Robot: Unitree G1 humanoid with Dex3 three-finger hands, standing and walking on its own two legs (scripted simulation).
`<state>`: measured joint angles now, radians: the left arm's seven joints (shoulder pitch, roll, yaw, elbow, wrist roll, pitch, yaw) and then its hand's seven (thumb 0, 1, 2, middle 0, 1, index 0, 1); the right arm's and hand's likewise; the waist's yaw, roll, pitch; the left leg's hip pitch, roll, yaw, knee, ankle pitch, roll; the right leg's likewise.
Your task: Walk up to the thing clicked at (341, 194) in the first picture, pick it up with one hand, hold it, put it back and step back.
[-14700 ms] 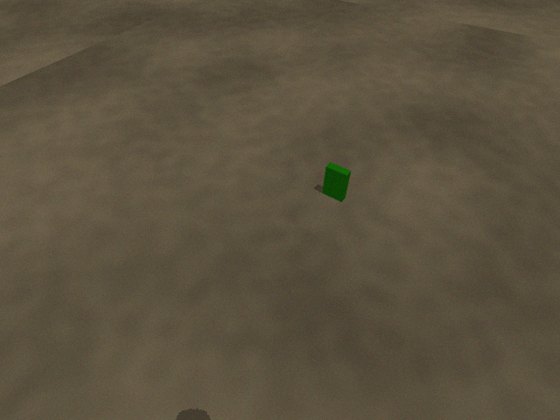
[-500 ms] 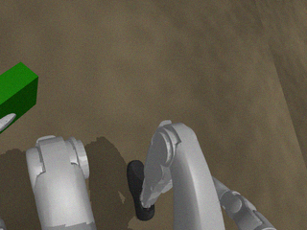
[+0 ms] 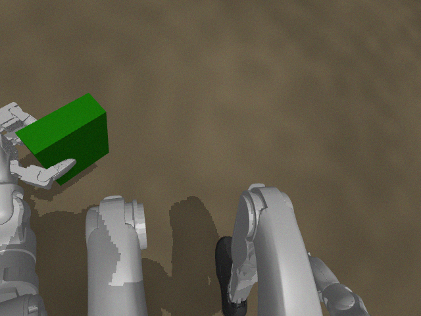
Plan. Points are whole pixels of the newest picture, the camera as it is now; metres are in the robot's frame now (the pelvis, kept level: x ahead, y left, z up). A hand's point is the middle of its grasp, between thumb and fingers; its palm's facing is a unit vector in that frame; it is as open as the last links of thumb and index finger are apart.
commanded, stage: settle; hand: left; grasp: from the side
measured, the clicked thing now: (72, 144) +0.42 +0.23 -0.08
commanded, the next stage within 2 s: hold in 0.94 s
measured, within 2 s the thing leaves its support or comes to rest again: neither
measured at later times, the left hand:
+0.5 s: hand (36, 127) +0.41 +0.26 +0.00, palm faces +0.25 -0.96 -0.07, open 8.6 cm
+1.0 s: hand (32, 116) +0.42 +0.26 +0.03, palm faces +0.26 -0.96 -0.06, open 8.6 cm
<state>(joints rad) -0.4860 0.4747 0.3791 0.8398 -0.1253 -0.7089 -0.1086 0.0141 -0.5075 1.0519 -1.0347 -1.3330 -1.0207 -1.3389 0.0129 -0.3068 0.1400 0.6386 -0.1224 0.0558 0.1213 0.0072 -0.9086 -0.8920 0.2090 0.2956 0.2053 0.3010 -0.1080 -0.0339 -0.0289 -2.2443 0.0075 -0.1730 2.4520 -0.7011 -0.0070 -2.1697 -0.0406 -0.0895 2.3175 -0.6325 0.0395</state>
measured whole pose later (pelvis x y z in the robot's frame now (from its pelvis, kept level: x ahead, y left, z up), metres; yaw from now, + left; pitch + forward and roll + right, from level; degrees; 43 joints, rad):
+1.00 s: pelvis +0.01 -0.01 +0.05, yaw +4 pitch +32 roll -4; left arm -0.57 0.38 0.42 0.90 -0.11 -0.63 -0.16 0.01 -0.54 1.08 -1.04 -1.37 -1.03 -1.38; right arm 0.08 -0.29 0.03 0.65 -0.07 0.03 0.05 0.01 -0.91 -0.90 0.21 0.30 0.20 0.30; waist -0.10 -0.01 -0.14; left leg -2.11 0.02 -0.09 2.25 -0.70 -0.02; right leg -2.09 -0.05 -0.03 2.19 -0.66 0.02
